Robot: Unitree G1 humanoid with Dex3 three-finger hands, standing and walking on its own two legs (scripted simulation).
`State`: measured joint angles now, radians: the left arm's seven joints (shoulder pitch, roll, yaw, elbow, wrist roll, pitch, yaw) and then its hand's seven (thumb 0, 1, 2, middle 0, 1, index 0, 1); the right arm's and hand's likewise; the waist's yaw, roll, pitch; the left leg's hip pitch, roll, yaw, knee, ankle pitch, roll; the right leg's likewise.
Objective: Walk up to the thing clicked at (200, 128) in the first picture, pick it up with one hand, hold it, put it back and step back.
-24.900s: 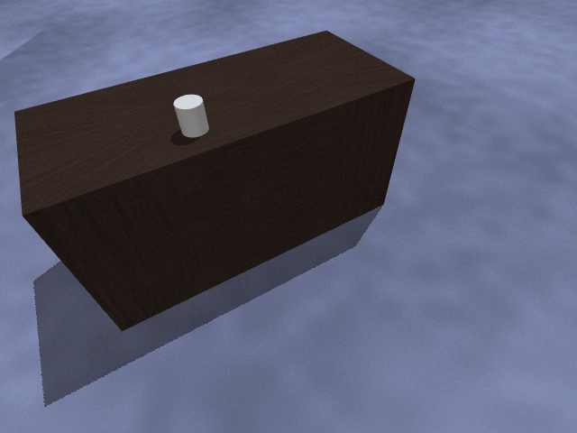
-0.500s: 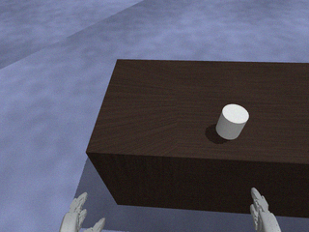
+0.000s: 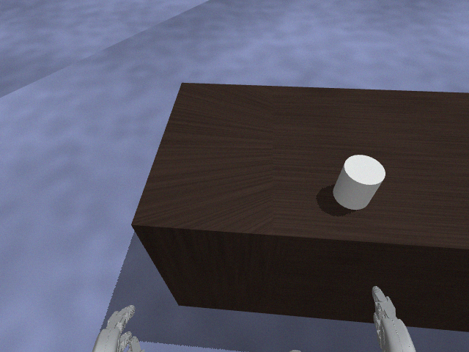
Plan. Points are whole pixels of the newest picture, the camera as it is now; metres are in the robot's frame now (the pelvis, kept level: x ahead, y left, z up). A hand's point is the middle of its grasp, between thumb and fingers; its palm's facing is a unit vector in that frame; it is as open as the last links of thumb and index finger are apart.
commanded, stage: home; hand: right
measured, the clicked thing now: (357, 182) +0.48 -0.25 -0.04
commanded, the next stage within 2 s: stand in 1.94 s
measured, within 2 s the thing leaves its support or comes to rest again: neither
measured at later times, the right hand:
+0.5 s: hand out of the picture +0.04 -0.27 -0.12, palm faces -0.05 +0.93 -0.37, open 17.6 cm
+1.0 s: hand out of the picture +0.03 -0.27 -0.12, palm faces -0.04 +0.93 -0.35, open 17.5 cm
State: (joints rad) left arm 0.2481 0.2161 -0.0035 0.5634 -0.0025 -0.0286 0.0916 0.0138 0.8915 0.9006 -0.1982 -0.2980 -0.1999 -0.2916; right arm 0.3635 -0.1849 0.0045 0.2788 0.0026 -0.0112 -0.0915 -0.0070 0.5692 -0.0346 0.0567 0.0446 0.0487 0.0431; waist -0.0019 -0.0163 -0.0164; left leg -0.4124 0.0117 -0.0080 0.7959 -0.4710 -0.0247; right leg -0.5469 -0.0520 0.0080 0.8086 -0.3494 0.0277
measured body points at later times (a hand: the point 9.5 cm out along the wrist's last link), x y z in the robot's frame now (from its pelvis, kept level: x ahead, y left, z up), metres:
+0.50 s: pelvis -0.01 -0.01 +0.03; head +0.00 -0.01 +0.48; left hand +0.06 +0.29 -0.10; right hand +0.05 -0.32 -0.10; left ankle -0.04 +0.14 -0.70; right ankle +0.04 -0.14 -0.70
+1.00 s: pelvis -0.02 -0.01 +0.04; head -0.02 -0.01 +0.49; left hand +0.04 +0.29 -0.10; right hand +0.03 -0.32 -0.09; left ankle -0.04 +0.14 -0.70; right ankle +0.04 -0.14 -0.70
